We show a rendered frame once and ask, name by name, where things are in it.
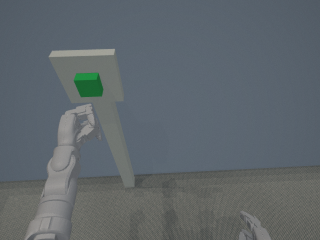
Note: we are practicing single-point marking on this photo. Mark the robot right hand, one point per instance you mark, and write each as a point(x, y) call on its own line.
point(258, 232)

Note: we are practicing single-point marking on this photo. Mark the robot left hand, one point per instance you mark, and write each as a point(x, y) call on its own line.
point(73, 133)

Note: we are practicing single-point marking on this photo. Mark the button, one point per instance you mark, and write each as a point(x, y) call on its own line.
point(88, 84)

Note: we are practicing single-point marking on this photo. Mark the robot left forearm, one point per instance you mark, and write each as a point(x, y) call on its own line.
point(52, 220)

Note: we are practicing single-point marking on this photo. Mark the panel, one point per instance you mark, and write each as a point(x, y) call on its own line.
point(68, 63)

